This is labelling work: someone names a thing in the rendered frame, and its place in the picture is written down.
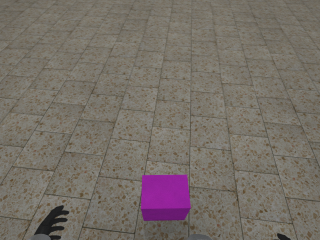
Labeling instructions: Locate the carton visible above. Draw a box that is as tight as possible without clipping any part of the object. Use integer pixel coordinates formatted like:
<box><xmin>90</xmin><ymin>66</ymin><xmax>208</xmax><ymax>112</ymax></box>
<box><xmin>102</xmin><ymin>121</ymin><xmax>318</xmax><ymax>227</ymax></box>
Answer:
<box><xmin>141</xmin><ymin>174</ymin><xmax>191</xmax><ymax>221</ymax></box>

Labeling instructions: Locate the robot left hand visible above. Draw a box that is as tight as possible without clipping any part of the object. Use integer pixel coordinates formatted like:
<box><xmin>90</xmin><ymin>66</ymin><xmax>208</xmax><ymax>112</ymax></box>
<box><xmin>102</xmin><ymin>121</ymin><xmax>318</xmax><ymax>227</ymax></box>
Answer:
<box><xmin>34</xmin><ymin>205</ymin><xmax>69</xmax><ymax>240</ymax></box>

